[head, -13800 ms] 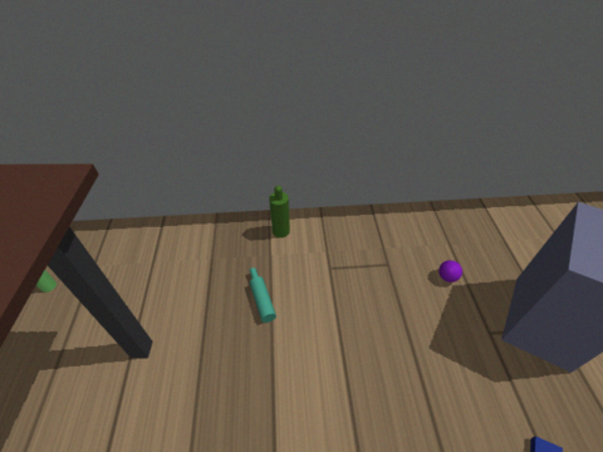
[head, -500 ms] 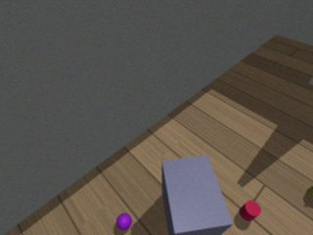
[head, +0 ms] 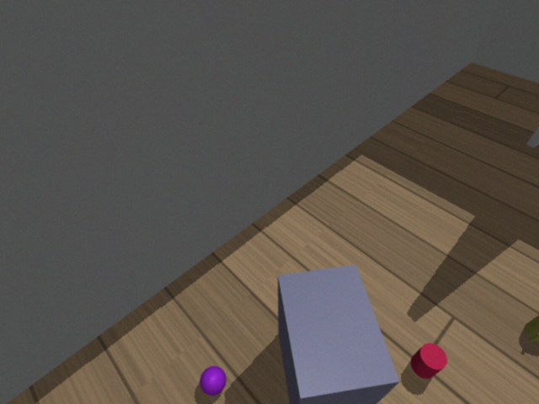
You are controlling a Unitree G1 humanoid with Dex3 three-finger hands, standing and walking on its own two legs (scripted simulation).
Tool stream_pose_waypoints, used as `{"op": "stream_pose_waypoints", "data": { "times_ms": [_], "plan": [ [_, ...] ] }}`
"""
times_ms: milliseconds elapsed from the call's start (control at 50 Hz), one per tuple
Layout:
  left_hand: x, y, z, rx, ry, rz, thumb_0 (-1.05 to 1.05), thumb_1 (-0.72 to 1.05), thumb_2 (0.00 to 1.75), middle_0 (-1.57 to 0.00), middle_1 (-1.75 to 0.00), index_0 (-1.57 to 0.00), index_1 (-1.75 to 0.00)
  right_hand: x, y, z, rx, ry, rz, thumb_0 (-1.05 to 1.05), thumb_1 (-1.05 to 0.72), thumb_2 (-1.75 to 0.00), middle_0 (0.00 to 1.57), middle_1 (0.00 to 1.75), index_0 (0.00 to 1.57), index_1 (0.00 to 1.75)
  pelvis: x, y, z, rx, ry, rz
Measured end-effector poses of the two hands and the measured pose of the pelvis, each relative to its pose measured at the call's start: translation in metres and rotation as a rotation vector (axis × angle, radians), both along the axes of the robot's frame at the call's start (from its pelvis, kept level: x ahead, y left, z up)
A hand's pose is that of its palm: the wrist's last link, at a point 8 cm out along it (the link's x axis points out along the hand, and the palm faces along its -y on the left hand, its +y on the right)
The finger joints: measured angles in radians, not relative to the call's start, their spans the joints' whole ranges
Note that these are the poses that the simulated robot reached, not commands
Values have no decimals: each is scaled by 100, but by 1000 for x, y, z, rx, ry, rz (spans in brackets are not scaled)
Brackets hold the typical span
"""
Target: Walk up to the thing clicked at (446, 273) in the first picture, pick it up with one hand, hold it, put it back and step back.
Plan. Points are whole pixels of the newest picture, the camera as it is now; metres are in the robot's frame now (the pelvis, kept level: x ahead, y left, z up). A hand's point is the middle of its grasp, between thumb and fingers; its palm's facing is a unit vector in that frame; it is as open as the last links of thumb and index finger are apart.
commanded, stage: stand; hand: left
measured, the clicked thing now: (213, 380) +0.34 +0.24 -0.74
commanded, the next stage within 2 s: walk up in 0.06 s
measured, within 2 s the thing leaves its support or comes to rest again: neither
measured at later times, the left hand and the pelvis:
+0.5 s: hand out of the picture +0.03 +0.33 -0.19, palm faces -0.03 -0.94 -0.34, open 7.4 cm; pelvis -0.11 +0.07 -0.02, yaw +2 degrees
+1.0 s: hand out of the picture -0.05 +0.30 -0.14, palm faces -0.08 -0.92 -0.38, open 7.4 cm; pelvis -0.14 +0.04 -0.01, yaw -5 degrees
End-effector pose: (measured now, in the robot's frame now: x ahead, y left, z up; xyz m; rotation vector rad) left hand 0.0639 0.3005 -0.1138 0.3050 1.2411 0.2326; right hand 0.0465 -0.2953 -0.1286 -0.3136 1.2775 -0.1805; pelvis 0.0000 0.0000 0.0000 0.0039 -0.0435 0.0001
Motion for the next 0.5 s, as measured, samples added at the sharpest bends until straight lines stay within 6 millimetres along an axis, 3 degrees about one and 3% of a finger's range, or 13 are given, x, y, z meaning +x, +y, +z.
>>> {"op": "stream_pose_waypoints", "data": {
  "times_ms": [100, 260, 400, 500],
  "plan": [
    [-4, 2, -1, 2, 14, 11, 1, 90, 90, -20, -30, -20, -30, -5, -1, -2, -1, 21, -14, 0, -90, -90, 21, 30, 21, 30, -4, 1, -1, 2, 7, 0],
    [-9, 30, -7, 54, -12, -64, 1, 90, 90, -20, -30, -20, -30, -20, -3, -1, -62, 14, -21, 0, -91, -90, 21, 30, 21, 30, -52, 24, -10, 22, 19, -2],
    [-7, 69, -34, 41, -126, -107, 1, 90, 90, -20, -30, -20, -30, -78, 21, -3, -142, 22, -22, 0, -91, -90, 21, 30, 21, 30, -95, 59, -37, 16, 8, 19],
    [-37, 77, -36, -12, -89, -76, 1, 91, 90, -20, -30, -20, -30, -129, 48, 16, -138, 65, -38, 0, -91, -90, 21, 30, 21, 30, -111, 71, -23, -28, -4, 29]
  ]
}}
